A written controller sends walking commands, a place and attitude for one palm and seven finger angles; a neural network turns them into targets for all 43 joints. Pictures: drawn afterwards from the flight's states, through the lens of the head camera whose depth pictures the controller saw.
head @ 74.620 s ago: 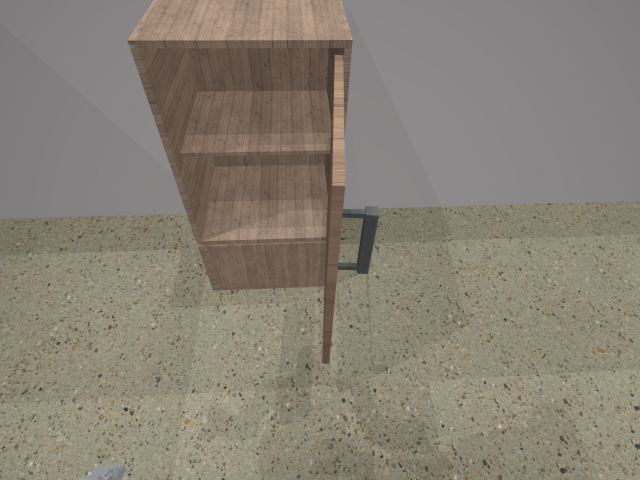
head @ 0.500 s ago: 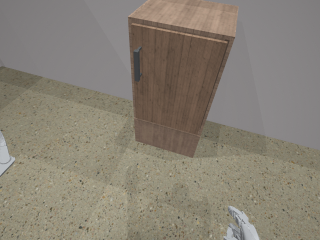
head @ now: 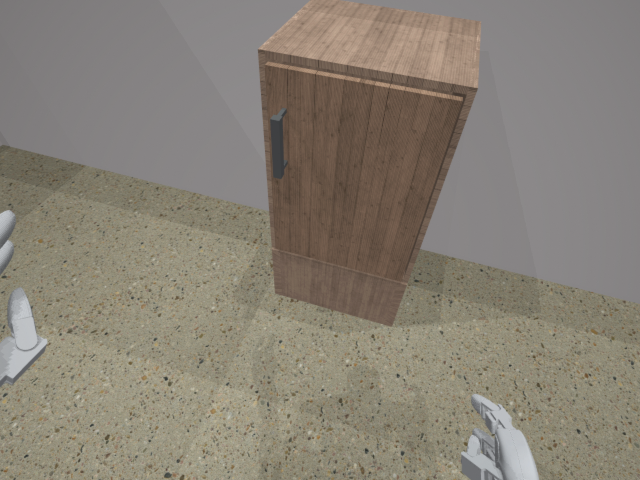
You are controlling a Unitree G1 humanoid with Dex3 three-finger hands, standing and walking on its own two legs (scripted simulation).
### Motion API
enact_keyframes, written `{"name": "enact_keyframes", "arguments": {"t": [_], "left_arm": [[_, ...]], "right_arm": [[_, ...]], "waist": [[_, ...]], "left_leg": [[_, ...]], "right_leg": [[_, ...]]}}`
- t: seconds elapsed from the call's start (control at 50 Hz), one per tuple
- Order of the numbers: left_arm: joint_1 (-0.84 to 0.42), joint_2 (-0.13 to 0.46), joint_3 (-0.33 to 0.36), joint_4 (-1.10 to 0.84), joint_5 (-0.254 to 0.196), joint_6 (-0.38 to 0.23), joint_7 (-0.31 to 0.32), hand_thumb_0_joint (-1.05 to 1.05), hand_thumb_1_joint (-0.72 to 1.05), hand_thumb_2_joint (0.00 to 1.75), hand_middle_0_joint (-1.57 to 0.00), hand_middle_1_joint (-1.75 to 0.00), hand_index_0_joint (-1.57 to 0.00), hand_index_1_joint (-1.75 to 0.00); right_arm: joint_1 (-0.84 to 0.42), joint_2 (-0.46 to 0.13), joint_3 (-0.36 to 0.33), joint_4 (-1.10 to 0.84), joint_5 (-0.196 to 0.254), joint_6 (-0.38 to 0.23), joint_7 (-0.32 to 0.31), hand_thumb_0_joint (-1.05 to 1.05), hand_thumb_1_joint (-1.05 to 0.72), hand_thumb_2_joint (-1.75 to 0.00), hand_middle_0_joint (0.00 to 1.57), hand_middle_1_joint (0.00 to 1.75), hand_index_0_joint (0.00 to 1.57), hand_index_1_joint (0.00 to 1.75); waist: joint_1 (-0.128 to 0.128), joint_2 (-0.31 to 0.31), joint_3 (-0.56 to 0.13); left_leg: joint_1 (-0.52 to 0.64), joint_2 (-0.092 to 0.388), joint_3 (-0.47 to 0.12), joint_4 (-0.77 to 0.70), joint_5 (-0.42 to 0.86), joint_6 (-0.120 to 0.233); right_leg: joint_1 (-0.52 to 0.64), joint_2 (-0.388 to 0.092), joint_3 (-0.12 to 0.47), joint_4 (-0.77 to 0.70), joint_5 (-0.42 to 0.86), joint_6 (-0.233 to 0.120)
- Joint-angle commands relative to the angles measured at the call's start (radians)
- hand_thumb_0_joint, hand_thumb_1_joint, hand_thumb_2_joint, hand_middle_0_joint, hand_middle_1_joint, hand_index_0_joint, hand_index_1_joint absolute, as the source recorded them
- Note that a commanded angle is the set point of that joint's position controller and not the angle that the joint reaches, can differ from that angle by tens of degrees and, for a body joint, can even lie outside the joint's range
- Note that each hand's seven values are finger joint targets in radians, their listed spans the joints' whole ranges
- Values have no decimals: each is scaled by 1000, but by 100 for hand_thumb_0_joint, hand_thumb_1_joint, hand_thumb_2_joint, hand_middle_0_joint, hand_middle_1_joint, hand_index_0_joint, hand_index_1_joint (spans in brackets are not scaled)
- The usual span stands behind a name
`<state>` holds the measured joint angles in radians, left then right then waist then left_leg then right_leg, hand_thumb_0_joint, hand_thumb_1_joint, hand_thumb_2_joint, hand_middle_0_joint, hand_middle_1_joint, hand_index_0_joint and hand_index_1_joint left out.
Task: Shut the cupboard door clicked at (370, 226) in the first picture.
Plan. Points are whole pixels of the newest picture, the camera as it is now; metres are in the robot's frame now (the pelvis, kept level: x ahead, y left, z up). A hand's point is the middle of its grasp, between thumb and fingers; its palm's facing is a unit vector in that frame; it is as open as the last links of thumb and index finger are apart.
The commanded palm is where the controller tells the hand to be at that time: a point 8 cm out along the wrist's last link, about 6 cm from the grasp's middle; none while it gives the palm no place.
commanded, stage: let the arm hang, fingers relaxed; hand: left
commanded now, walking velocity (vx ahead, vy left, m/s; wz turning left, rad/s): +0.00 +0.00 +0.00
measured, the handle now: (280, 144) +0.83 +0.12 -0.05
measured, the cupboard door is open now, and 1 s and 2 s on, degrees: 0 0 0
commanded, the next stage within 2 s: look to check the result in 1.16 s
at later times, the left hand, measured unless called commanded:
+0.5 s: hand out of the picture -0.09 +0.19 -0.18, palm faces +0.03 -0.99 -0.16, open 7.1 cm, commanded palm none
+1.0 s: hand out of the picture -0.06 +0.18 -0.18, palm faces +0.03 -0.98 -0.17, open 7.4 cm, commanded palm none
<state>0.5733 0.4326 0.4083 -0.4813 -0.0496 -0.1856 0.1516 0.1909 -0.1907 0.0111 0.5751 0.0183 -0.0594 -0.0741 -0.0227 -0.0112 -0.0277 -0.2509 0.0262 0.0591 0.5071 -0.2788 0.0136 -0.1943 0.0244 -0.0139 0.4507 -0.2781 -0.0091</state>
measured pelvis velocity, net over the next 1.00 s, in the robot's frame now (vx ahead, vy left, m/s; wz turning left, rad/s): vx -0.06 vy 0.02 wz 0.00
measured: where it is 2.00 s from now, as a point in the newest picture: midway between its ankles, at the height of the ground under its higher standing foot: outside the picture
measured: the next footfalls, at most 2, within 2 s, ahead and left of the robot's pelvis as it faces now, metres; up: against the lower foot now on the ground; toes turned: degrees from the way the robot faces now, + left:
none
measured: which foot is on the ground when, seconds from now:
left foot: down 0.00-1.00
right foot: down 0.00-1.00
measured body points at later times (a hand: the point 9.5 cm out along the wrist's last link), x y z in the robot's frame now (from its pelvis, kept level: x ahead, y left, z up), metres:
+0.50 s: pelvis -0.04 +0.01 +0.00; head -0.03 +0.03 +0.45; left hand -0.09 +0.24 -0.16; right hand -0.05 -0.24 -0.14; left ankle -0.01 +0.10 -0.74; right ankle -0.03 -0.11 -0.74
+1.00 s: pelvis -0.06 +0.02 +0.00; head -0.07 +0.02 +0.45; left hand -0.06 +0.24 -0.16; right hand -0.07 -0.20 -0.16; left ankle -0.01 +0.10 -0.74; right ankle -0.03 -0.11 -0.74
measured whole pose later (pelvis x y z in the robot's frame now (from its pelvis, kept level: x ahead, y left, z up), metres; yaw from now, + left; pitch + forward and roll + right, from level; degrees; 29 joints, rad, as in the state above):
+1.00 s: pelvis -0.06 +0.02 +0.00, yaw +0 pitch -2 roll +0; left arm 0.32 0.14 0.01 1.09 0.03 0.01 0.02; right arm 0.32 -0.13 -0.02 1.09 -0.02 0.01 -0.03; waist -0.01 0.00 0.00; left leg -0.25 -0.01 0.07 0.44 -0.17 0.05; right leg -0.22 -0.02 0.00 0.45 -0.20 0.01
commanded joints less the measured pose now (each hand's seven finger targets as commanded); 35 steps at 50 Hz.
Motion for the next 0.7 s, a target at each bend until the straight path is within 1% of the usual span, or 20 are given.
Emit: {"name": "enact_keyframes", "arguments": {"t": [0.0, 0.02, 0.04, 0.06, 0.08, 0.12, 0.16, 0.18, 0.22, 0.26, 0.28, 0.32, 0.34, 0.38, 0.44, 0.46, 0.5, 0.54, 0.56, 0.68], "left_arm": [[-30, 139, 121, -169, -10, -53, 25, 0, 90, 90, -20, -30, -20, -30], [-43, 140, 117, -168, -8, -52, 26, 0, 90, 90, -20, -30, -20, -30], [-111, -24, -333, 554, 62, 88, -117, 0, 90, 90, -20, -30, -20, -30], [-116, -42, -304, 607, 70, 159, -141, 0, 90, 90, -20, -30, -20, -30], [-143, -54, -312, 643, 76, 177, -145, 0, 90, 90, -20, -30, -20, -30], [-200, -40, -324, 755, 79, 175, -153, 0, 90, 90, -20, -30, -20, -30], [-251, -25, -336, 886, 80, 174, -152, 0, 90, 90, -20, -30, -20, -30], [-261, -35, -344, 953, 77, 179, -149, 0, 90, 90, -20, -30, -20, -30], [-279, -56, -362, 1084, 73, 191, -139, 0, 90, 90, -20, -30, -20, -30], [-280, -51, -371, 1192, 71, 198, -135, 0, 90, 90, -20, -30, -20, -30], [-280, -67, -373, 1246, 69, 199, -135, 0, 90, 90, -20, -30, -20, -30], [-259, -88, -376, 1338, 66, 195, -134, 0, 90, 90, -20, -30, -20, -30], [-243, -113, -367, 1371, 68, 194, -132, 0, 90, 90, -20, -30, -20, -30], [-219, -118, -370, 1430, 67, 192, -132, 0, 90, 90, -20, -30, -20, -30], [-202, -134, -380, 1500, 64, 188, -131, 0, 90, 90, -20, -30, -20, -30], [-192, -133, -381, 1516, 64, 186, -130, 0, 90, 90, -20, -30, -20, -30], [-185, -152, -386, 1546, 64, 187, -128, 0, 90, 90, -20, -30, -20, -30], [-168, -161, -386, 1568, 65, 188, -126, 0, 90, 90, -20, -30, -20, -30], [-160, -160, -384, 1575, 67, 187, -125, 0, 90, 90, -20, -30, -20, -30], [-139, -179, -380, 1592, 70, 189, -119, 0, 90, 90, -20, -30, -20, -30]], "right_arm": [[-42, -129, -43, -132, 1, -45, -10, 0, -90, -90, 20, 30, 20, 30], [-46, -129, -43, -131, 1, -45, -11, 0, -90, -90, 20, 30, 20, 30], [-149, -294, -74, 43, 12, -113, 80, 0, -90, -90, 20, 30, 20, 30], [-55, -267, -96, 98, -14, -83, 84, 0, -90, -90, 20, 30, 20, 30], [-10, -254, -87, 105, -24, -53, 81, 0, -90, -90, 20, 30, 20, 30], [-22, -249, -66, 113, -30, -15, 78, 0, -90, -90, 20, 30, 20, 30], [-28, -244, -56, 133, -37, 6, 77, 0, -90, -90, 20, 30, 20, 30], [-24, -232, -50, 154, -41, 17, 77, 0, -90, -90, 20, 30, 20, 30], [-19, -204, -34, 197, -47, 37, 74, 0, -90, -90, 20, 30, 20, 30], [-23, -195, -24, 239, -44, 51, 73, 0, -90, -90, 20, 30, 20, 30], [-15, -175, -20, 266, -44, 53, 69, 0, -90, -90, 20, 30, 20, 30], [9, -151, -17, 317, -42, 56, 62, 0, -90, -90, 20, 30, 20, 30], [25, -135, -20, 337, -44, 57, 57, 0, -90, -90, 20, 30, 20, 30], [52, -124, -25, 372, -39, 60, 53, 0, -90, -90, 20, 30, 20, 30], [107, -110, -27, 421, -36, 61, 46, 0, -90, -90, 20, 30, 20, 30], [120, -118, -30, 429, -32, 61, 44, 0, -90, -90, 20, 30, 20, 30], [152, -103, -32, 453, -34, 63, 40, 0, -90, -90, 20, 30, 20, 30], [174, -99, -36, 467, -33, 63, 38, 0, -90, -90, 20, 30, 20, 30], [181, -102, -37, 471, -32, 65, 38, 0, -90, -90, 20, 30, 20, 30], [215, -79, -44, 493, -37, 67, 39, 0, -90, -90, 20, 30, 20, 30]], "waist": [[15, 96, -103], [16, 94, -100], [-2, 78, 35], [7, 67, -53], [6, 22, -69], [17, -93, -53], [11, -158, -39], [13, -150, -37], [17, -87, -23], [26, -5, 16], [23, 32, 28], [23, 72, 38], [24, 121, 40], [26, 144, 49], [20, 117, 68], [21, 93, 81], [15, 60, 102], [17, 42, 112], [20, 16, 120], [16, -9, 135]], "left_leg": [[-1, 76, -75, -96, 309, -4], [0, 75, -73, -98, 290, -2], [-48, 70, -81, 40, 427, 3], [24, 86, -68, 16, 430, -11], [25, 89, -80, 11, 381, 6], [-13, 87, -113, -10, 314, 29], [1, 76, -129, -25, 284, 30], [6, 69, -130, -34, 274, 31], [13, 65, -138, -78, 241, 29], [-3, 64, -142, -121, 153, 27], [-14, 61, -139, -141, 98, 26], [-10, 51, -131, -159, 33, 22], [-12, 54, -131, -173, 4, 23], [-8, 54, -130, -176, -15, 24], [-4, 58, -136, -196, -50, 24], [8, 64, -139, -196, -43, 26], [-2, 69, -147, -212, -80, 29], [-11, 72, -153, -224, -101, 34], [-14, 71, -154, -219, -108, 36], [-25, 67, -153, -218, -140, 41]], "right_leg": [[97, -63, 58, -20, 357, 3], [91, -62, 61, -28, 347, 6], [-61, -137, 15, 74, 455, -13], [-83, -133, 86, 29, 375, -28], [-81, -121, 58, 39, 296, -31], [-62, -110, 58, 43, 240, -28], [-59, -119, 85, 29, 213, -37], [-51, -126, 95, 24, 205, -39], [-37, -115, 101, 7, 136, -29], [-32, -108, 106, -30, 49, -22], [-26, -106, 109, -47, 27, -24], [-21, -106, 115, -74, 16, -31], [-13, -103, 109, -83, 16, -34], [-1, -104, 108, -107, 24, -36], [-7, -103, 105, -125, 16, -38], [-19, -100, 102, -132, 14, -37], [-31, -98, 97, -135, -10, -35], [-35, -96, 92, -132, -21, -34], [-41, -95, 92, -138, -38, -33], [-86, -92, 99, -130, -97, -30]]}}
